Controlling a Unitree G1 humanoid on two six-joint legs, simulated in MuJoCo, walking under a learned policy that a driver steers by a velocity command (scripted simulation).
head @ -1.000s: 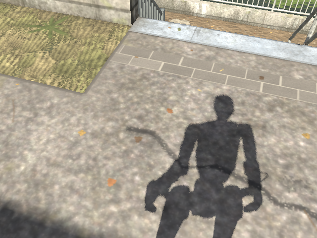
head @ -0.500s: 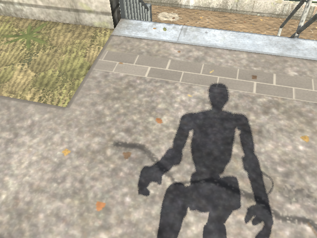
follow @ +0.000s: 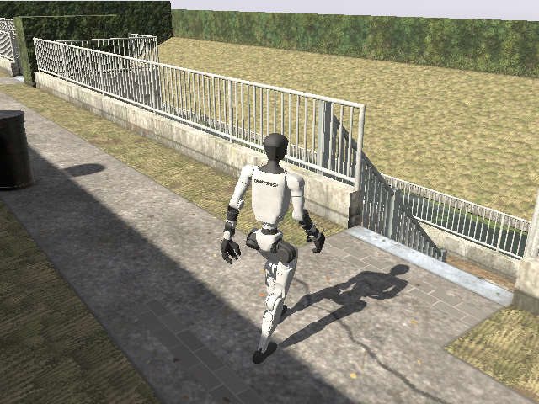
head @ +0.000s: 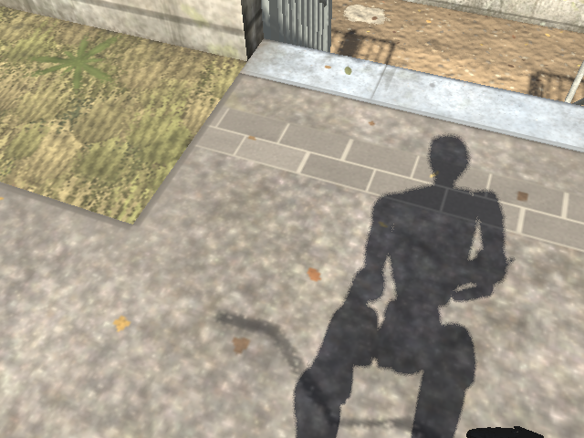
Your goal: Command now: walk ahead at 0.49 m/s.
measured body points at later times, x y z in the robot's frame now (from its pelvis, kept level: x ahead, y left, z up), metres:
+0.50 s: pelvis +0.27 +0.00 +0.01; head +0.30 +0.00 +0.46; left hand +0.45 +0.20 -0.12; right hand +0.18 -0.22 -0.14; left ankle +0.18 +0.06 -0.73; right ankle +0.43 -0.15 -0.68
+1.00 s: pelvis +0.53 -0.09 +0.01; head +0.56 -0.12 +0.46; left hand +0.61 +0.17 -0.11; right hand +0.61 -0.38 -0.10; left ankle +0.75 +0.01 -0.67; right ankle +0.45 -0.10 -0.73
